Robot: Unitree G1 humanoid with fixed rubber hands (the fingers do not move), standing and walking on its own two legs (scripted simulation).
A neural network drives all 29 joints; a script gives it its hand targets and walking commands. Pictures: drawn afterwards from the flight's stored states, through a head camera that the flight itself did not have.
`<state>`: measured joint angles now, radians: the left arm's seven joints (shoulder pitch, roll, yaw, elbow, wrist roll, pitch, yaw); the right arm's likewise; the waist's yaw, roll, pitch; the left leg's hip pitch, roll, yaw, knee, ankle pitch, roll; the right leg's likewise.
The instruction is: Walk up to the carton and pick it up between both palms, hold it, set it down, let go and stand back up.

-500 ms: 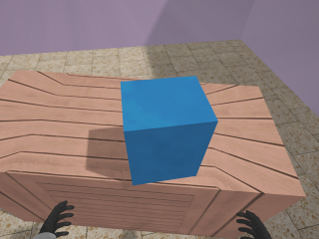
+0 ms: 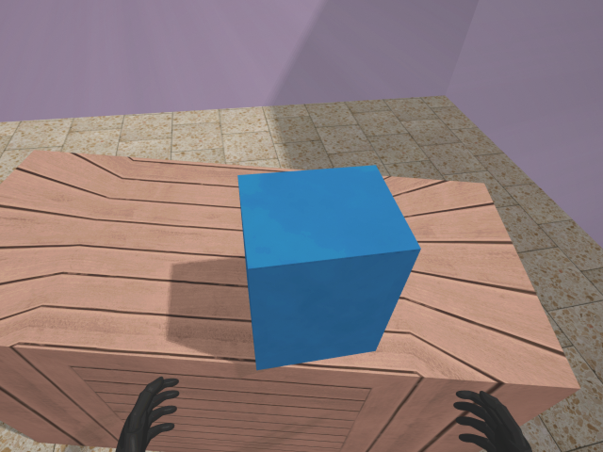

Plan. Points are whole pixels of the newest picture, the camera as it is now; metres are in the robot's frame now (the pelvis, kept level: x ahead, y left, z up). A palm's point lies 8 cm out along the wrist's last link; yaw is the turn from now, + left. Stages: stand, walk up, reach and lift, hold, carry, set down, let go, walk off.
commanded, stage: reach and lift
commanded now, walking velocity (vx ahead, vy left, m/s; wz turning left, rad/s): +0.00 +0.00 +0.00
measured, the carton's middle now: (313, 272) +0.39 +0.01 +0.02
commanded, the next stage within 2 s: none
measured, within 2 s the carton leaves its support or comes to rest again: neither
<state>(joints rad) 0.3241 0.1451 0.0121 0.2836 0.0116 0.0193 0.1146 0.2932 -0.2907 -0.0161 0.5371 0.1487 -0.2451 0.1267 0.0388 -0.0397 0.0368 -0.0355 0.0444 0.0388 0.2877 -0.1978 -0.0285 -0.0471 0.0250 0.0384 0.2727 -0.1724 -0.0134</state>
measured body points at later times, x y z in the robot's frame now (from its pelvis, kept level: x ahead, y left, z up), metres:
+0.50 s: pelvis -0.01 -0.01 +0.00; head -0.02 +0.00 +0.45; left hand +0.16 +0.19 -0.01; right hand +0.18 -0.23 -0.01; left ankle -0.02 +0.13 -0.75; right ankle -0.01 -0.12 -0.75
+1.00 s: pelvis -0.01 -0.01 +0.00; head -0.01 +0.00 +0.45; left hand +0.23 +0.19 +0.05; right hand +0.26 -0.22 +0.05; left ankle -0.02 +0.13 -0.75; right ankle -0.01 -0.12 -0.75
